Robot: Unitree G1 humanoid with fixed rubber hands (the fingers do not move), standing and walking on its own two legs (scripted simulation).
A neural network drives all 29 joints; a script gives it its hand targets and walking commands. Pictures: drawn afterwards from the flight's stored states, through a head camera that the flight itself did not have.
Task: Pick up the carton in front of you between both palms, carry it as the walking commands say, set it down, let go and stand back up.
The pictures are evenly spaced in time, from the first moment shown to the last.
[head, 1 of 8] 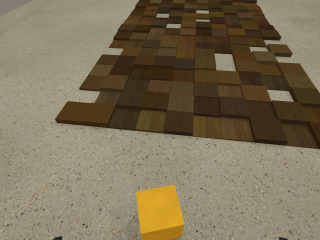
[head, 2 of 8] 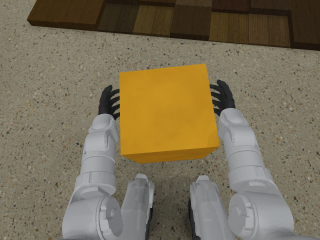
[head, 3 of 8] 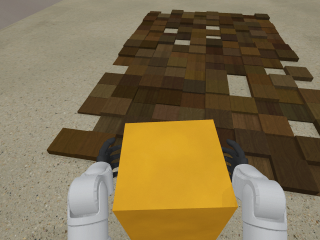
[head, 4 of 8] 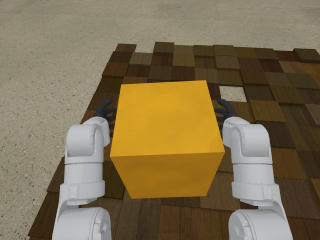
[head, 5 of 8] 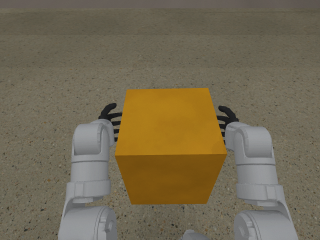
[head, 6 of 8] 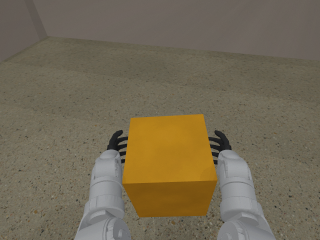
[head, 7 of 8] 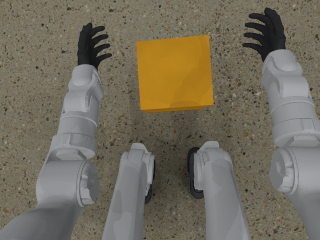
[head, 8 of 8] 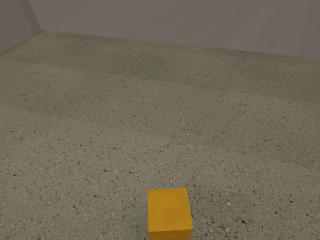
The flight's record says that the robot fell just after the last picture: no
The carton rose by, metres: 0.80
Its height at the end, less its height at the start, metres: +0.00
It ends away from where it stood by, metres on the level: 5.74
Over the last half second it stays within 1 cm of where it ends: yes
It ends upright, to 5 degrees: yes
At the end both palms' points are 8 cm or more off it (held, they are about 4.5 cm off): yes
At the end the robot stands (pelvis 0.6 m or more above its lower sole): yes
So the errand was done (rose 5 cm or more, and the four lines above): yes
